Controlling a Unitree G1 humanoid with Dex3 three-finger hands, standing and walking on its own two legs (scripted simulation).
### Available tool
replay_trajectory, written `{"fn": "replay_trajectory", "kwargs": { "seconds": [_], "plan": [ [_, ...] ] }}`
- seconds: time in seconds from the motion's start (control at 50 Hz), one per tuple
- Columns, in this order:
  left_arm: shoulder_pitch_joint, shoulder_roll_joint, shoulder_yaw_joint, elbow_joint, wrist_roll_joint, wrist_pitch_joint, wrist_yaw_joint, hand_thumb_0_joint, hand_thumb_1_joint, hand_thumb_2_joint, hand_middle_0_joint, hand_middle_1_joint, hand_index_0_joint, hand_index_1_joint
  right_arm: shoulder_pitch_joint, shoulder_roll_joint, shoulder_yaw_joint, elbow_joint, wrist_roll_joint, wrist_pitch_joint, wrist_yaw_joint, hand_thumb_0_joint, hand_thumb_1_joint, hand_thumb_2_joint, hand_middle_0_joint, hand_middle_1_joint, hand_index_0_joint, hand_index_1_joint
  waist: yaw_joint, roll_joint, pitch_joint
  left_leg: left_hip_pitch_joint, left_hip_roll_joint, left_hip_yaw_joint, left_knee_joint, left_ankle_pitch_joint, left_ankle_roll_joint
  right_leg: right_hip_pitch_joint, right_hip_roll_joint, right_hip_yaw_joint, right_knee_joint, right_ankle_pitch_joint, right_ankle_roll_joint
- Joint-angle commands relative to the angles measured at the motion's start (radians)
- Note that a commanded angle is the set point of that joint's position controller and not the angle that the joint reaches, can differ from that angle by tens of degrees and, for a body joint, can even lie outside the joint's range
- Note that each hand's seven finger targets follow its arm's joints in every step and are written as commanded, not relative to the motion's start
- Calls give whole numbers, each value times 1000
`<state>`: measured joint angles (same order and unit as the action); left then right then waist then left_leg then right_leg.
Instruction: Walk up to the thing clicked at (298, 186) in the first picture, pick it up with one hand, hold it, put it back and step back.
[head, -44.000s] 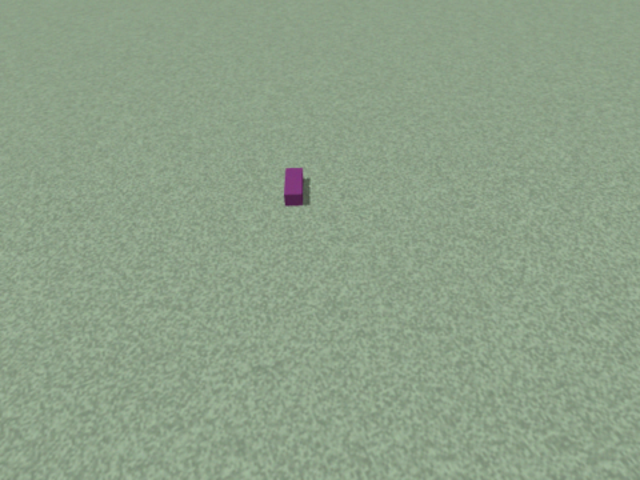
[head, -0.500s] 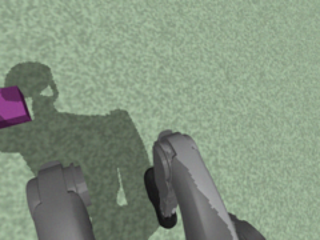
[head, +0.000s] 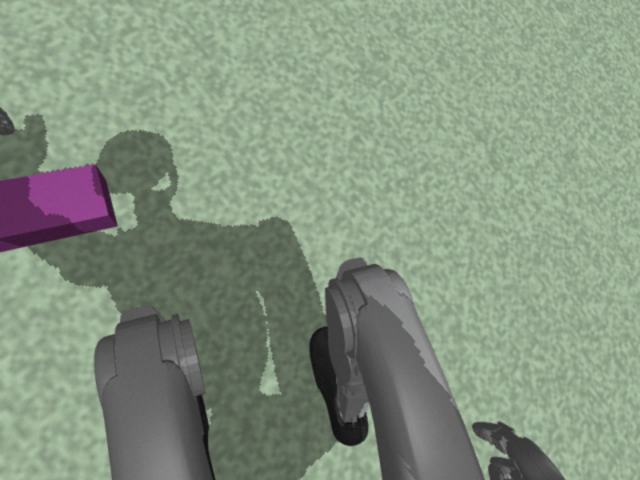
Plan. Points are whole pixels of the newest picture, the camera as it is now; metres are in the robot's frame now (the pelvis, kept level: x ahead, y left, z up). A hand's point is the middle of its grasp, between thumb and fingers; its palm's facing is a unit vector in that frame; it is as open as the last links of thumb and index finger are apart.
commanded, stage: withdraw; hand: left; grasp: from above
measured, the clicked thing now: (36, 210) +0.50 +0.32 -0.31
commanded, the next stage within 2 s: home in 0.14 s
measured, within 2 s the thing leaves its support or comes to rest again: neither
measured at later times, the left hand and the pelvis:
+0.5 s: hand out of the picture +0.49 +0.34 -0.10, palm faces -0.41 -0.14 -0.90, open 12.3 cm; pelvis +0.01 +0.01 +0.02, yaw +1 degrees
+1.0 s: hand out of the picture +0.30 +0.26 +0.11, palm faces -0.11 -0.82 -0.56, open 7.5 cm; pelvis +0.02 +0.00 +0.20, yaw +6 degrees
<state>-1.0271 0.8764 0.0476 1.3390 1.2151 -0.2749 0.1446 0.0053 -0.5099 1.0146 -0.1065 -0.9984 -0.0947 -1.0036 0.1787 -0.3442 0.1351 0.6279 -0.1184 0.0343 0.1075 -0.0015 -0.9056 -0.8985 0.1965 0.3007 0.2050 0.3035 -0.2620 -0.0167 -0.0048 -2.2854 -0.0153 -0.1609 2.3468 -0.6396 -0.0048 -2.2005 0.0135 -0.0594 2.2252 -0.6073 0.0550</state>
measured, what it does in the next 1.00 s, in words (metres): rises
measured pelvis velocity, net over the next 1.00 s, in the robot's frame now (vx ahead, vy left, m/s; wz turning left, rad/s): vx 0.02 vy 0.00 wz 0.11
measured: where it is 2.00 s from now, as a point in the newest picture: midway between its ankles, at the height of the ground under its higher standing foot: (271, 434)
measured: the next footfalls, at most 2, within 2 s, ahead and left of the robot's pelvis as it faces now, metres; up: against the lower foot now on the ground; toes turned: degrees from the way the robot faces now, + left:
none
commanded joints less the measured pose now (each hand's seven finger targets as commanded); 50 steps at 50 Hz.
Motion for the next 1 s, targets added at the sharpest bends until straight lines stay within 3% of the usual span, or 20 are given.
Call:
{"fn": "replay_trajectory", "kwargs": {
  "seconds": [0.0, 0.08, 0.18, 0.22, 0.24, 0.26, 0.3, 0.34, 0.44, 0.5, 0.56, 0.6, 0.68, 0.72, 0.76, 0.8, 0.82, 0.88, 0.92, 0.98],
  "plan": [
    [-392, 277, 55, -142, 34, -36, 129, 0, -515, 997, -89, -996, -87, -997, 182, -221, -61, 6, -12, -8, -11, 0, -900, -899, 200, 300, 200, 300, -27, 395, -683, 502, -2, 101, -221, 102, 21, 273, 30, -104, -161, 116, -94],
    [-442, 276, 70, -123, 56, -28, 212, 0, -504, 982, -89, -989, -92, -985, 204, -237, -74, 24, -24, -26, -3, 0, -900, -898, 200, 300, 200, 300, -54, 441, -698, 552, -2, 87, -221, 107, 12, 230, 26, -128, -133, 127, -95],
    [-434, 354, 138, -183, 70, 37, 278, 0, -465, 949, -136, -938, -135, -939, 208, -239, -104, 16, -23, -48, 2, 0, -904, -900, 200, 300, 200, 300, -7, 512, -851, 623, 1, 100, -238, 133, 11, 260, 22, -110, -120, 153, -101],
    [-403, 365, 156, -180, 58, 76, 279, 0, -373, 897, -223, -845, -217, -844, 207, -233, -113, 23, -14, -51, 3, 0, -884, -895, 200, 300, 199, 300, 10, 503, -863, 613, 0, 113, -246, 147, 16, 274, 20, -101, -134, 165, -99],
    [-385, 349, 150, -165, 48, 94, 269, 0, -413, 911, -161, -913, -166, -907, 213, -228, -115, 24, -10, -53, 4, 0, -897, -896, 200, 300, 200, 300, 7, 483, -858, 602, -1, 119, -244, 151, 21, 288, 20, -96, -146, 172, -98],
    [-379, 324, 134, -134, 43, 110, 252, 0, -333, 915, -241, -833, -220, -827, 224, -225, -114, 33, -7, -55, 5, 0, -884, -895, 200, 300, 199, 300, -9, 460, -819, 571, -2, 121, -241, 149, 24, 284, 18, -94, -153, 172, -97],
    [-328, 263, 99, -112, 18, 141, 206, 0, -173, 900, -240, -673, -216, -667, 232, -209, -115, 43, 1, -51, 9, 0, -885, -895, 199, 299, 199, 299, -7, 424, -779, 556, -2, 117, -264, 141, 30, 285, 24, -95, -175, 163, -95],
    [-265, 268, 108, -158, -26, 160, 154, 0, -84, 889, -235, -602, -213, -622, 241, -210, -129, 32, 12, -43, 10, 0, -886, -895, 199, 299, 199, 299, 24, 405, -812, 554, -4, 113, -293, 139, 34, 335, 22, -90, -195, 157, -94],
    [-41, 160, 107, -353, -190, 191, -21, 0, 279, 821, -204, -431, -194, -441, 236, -225, -187, -33, 44, -15, 11, 0, -893, -898, 200, 300, 199, 300, 84, 315, -855, 653, -1, 102, -372, 217, 25, 434, 14, -75, -267, 190, -99],
    [74, 115, 125, -638, -349, 207, -98, 0, 492, 765, -181, -308, -178, -310, 233, -218, -203, -50, 65, 3, -5, 0, -898, -899, 200, 300, 200, 300, 115, 303, -894, 721, -3, 92, -427, 247, 21, 486, 8, -62, -328, 209, -102],
    [221, 49, 141, -809, -487, 222, -145, 0, 732, 829, -188, -282, -187, -282, 192, -181, -206, -82, 84, 7, -24, 0, -900, -900, 200, 300, 200, 300, 130, 228, -866, 735, 3, 81, -494, 210, 31, 543, 11, -45, -393, 196, -91],
    [294, 15, 158, -875, -554, 231, -152, 0, 892, 897, -199, -299, -199, -299, 164, -160, -213, -85, 96, 6, -39, 0, -900, -900, 200, 300, 200, 300, 143, 190, -853, 752, 5, 77, -533, 190, 36, 588, 7, -31, -437, 191, -88],
    [373, -70, 139, -1037, -642, 249, -135, 0, 900, 900, -200, -300, -200, -300, 114, -128, -227, -112, 112, -5, -59, 0, -900, -900, 200, 300, 200, 300, 166, 238, -814, 851, 22, 60, -653, 98, 30, 618, -1, -21, -512, 125, -85],
    [446, -105, 138, -1025, -668, 272, -119, 0, 900, 900, -200, -299, -200, -299, 88, -125, -225, -111, 122, -15, -72, 0, -900, -900, 200, 300, 200, 300, 172, 249, -756, 899, 28, 43, -729, 49, 25, 632, -3, -20, -546, 101, -83],
    [532, -177, 102, -1046, -706, 303, -111, 0, 899, 900, -200, -299, -200, -299, 66, -116, -226, -118, 129, -30, -80, 0, -900, -900, 200, 300, 200, 300, 171, 246, -706, 952, 33, 39, -790, 45, 20, 660, -6, -18, -588, 97, -82],
    [558, -197, 96, -1104, -757, 342, -105, 0, 899, 899, -200, -299, -200, -299, 42, -112, -225, -132, 136, -47, -92, 0, -900, -900, 200, 300, 200, 300, 177, 241, -691, 998, 35, 36, -847, -2, 21, 710, -5, -17, -645, 71, -78],
    [620, -249, 66, -1107, -787, 361, -107, 0, 899, 899, -200, -299, -200, -299, 34, -102, -223, -141, 140, -57, -97, 0, -900, -900, 200, 300, 200, 300, 164, 219, -665, 1014, 35, 39, -876, -12, 21, 737, -4, -19, -680, 61, -77],
    [673, -264, 72, -1187, -879, 409, -95, 0, 899, 900, -200, -300, -200, -300, -2, -87, -212, -152, 148, -91, -120, 0, -900, -900, 200, 300, 200, 300, 159, 174, -663, 1057, 25, 60, -911, -13, 28, 850, -3, -1, -775, 51, -74],
    [784, -321, 50, -1168, -926, 440, -92, 0, 900, 901, -200, -300, -200, -301, -23, -74, -201, -159, 153, -111, -135, 0, -900, -900, 200, 300, 200, 300, 158, 142, -593, 1080, 24, 65, -946, 13, 26, 890, -4, 6, -816, 61, -74],
    [827, -320, 79, -1248, -1004, 472, -76, 0, 900, 900, -200, -300, -200, -300, -28, -57, -193, -171, 155, -134, -156, 0, -900, -900, 200, 300, 200, 300, 162, 143, -577, 1156, 23, 74, -1007, 38, 27, 989, -6, 25, -901, 75, -73]
  ]
}}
